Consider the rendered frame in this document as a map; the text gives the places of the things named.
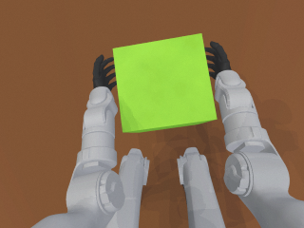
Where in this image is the robot shin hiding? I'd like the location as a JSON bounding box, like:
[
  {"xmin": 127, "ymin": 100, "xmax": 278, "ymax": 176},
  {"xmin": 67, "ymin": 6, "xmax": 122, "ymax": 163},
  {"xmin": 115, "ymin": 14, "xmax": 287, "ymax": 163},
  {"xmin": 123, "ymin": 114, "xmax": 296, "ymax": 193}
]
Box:
[
  {"xmin": 183, "ymin": 147, "xmax": 209, "ymax": 191},
  {"xmin": 119, "ymin": 148, "xmax": 143, "ymax": 170}
]

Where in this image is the robot right shin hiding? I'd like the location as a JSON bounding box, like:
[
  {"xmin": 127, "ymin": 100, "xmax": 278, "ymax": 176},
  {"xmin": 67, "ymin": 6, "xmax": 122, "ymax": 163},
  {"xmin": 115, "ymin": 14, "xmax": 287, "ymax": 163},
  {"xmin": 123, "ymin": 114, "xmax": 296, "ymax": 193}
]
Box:
[{"xmin": 183, "ymin": 147, "xmax": 209, "ymax": 191}]

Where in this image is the right robot hand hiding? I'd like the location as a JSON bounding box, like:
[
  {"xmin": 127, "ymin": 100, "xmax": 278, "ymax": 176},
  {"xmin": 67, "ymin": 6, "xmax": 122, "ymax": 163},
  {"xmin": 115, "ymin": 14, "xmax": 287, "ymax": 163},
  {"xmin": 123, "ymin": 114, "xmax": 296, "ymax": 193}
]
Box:
[{"xmin": 204, "ymin": 41, "xmax": 232, "ymax": 80}]

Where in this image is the carton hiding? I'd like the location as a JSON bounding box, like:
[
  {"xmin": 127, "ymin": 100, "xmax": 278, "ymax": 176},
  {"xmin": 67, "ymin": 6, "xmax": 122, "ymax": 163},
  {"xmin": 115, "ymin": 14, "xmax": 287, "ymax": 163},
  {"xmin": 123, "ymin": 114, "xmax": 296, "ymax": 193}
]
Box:
[{"xmin": 113, "ymin": 33, "xmax": 217, "ymax": 133}]

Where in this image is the left robot hand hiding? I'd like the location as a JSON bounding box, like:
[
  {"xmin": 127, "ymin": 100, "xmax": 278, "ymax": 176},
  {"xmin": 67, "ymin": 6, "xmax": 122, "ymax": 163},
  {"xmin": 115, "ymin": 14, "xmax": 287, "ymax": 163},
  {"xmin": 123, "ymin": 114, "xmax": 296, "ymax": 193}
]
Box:
[{"xmin": 92, "ymin": 54, "xmax": 117, "ymax": 91}]

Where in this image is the robot right forearm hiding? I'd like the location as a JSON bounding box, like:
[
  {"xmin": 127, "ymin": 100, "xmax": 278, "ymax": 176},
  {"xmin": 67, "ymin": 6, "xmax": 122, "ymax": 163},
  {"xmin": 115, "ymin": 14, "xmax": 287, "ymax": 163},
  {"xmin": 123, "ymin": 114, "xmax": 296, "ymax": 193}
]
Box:
[{"xmin": 215, "ymin": 69, "xmax": 290, "ymax": 186}]

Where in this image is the robot right upper arm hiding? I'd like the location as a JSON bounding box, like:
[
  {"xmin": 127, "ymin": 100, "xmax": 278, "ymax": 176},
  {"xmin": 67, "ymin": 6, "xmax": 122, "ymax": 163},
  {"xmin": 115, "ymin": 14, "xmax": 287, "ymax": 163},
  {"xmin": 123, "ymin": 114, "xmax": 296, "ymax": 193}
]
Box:
[{"xmin": 223, "ymin": 151, "xmax": 304, "ymax": 228}]

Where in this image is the robot left shin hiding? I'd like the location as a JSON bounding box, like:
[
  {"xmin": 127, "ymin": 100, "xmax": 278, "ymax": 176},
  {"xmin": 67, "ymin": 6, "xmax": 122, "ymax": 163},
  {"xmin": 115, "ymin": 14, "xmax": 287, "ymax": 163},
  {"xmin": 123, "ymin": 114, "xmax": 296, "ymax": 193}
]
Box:
[{"xmin": 119, "ymin": 148, "xmax": 143, "ymax": 170}]

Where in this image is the robot left forearm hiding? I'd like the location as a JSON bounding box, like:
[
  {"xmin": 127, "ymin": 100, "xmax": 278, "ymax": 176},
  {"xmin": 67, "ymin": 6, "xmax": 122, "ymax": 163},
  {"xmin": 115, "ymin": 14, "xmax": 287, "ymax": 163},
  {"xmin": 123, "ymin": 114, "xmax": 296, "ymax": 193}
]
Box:
[{"xmin": 66, "ymin": 86, "xmax": 118, "ymax": 202}]

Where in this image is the robot left upper arm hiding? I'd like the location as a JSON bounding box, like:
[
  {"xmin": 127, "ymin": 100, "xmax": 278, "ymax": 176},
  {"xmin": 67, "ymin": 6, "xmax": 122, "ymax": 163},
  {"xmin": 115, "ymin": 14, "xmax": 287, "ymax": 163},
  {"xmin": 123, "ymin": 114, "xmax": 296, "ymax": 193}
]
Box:
[{"xmin": 31, "ymin": 169, "xmax": 125, "ymax": 228}]

